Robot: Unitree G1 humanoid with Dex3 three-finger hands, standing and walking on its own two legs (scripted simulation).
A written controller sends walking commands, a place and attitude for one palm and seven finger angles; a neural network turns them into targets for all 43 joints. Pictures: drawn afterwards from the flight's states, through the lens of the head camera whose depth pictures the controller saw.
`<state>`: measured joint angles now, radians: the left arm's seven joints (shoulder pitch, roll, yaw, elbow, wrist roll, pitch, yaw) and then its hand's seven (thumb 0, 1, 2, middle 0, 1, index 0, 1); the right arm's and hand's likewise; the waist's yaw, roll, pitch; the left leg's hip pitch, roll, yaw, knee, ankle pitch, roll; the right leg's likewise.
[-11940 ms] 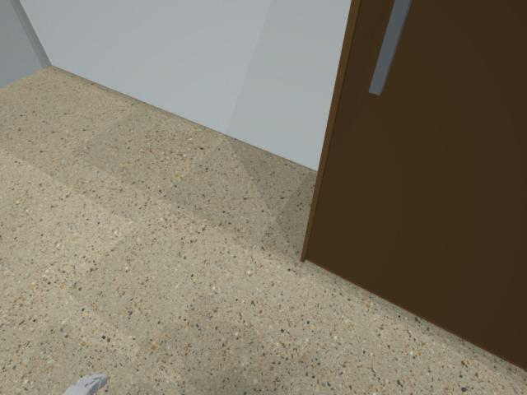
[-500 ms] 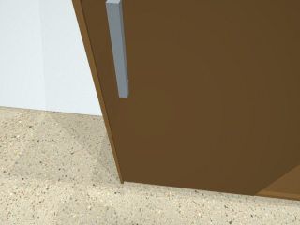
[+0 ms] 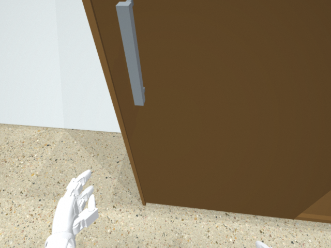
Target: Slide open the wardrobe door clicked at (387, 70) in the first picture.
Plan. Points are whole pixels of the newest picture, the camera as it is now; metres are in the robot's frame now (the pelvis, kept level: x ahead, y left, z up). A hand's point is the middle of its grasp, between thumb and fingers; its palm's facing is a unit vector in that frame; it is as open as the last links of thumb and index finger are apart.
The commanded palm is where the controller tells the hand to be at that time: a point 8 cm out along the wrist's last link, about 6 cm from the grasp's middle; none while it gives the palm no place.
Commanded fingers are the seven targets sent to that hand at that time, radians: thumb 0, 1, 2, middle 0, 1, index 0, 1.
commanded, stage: raise the hand with hooked fingers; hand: left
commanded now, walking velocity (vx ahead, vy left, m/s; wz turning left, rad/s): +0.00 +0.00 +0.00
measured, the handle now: (135, 58) +0.48 +0.09 +0.24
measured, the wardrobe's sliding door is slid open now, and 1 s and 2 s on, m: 0.00 0.00 0.00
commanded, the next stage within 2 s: move the hooked fingers beside the handle in 1.92 s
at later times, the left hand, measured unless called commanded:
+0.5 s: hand (80, 207) +0.19 +0.18 +0.08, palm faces -0.15 -0.98 -0.13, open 10.1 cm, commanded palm +0.16 +0.26 +0.08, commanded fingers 0.00 0.08 0.55 -0.26 -0.82 -0.26 -0.82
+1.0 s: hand (22, 164) +0.22 +0.26 +0.18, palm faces -0.01 -0.99 -0.16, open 13.0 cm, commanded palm +0.19 +0.31 +0.19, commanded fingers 0.00 -0.50 0.30 -0.30 -1.20 -0.30 -1.20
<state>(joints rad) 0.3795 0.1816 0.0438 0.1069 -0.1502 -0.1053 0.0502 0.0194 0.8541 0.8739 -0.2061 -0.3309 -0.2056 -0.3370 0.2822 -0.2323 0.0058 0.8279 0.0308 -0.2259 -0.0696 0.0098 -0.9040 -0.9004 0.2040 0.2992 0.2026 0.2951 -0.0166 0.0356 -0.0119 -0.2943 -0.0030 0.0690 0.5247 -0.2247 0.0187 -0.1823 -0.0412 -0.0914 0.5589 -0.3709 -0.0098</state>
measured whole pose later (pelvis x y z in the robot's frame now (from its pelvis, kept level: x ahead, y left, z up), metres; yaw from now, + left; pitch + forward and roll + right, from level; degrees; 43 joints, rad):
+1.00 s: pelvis -0.02 +0.02 +0.00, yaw +0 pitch -3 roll -1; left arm 0.09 0.44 0.40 -0.14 -0.36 0.03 -0.41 0.00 -0.28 0.39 -0.29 -1.05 -0.29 -1.06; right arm 0.21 -0.26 0.07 0.62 0.06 -0.32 -0.10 0.01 -0.90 -0.90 0.20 0.30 0.20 0.30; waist 0.05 0.03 -0.01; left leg -0.27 0.01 0.06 0.53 -0.21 0.04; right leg -0.13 -0.02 -0.10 0.49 -0.31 0.00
